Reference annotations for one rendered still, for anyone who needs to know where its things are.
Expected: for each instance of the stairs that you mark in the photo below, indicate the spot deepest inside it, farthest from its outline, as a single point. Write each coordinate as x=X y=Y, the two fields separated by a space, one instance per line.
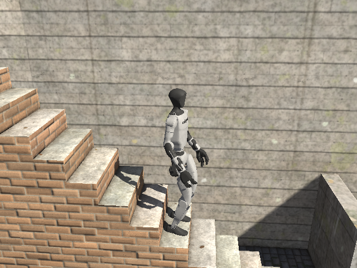
x=67 y=204

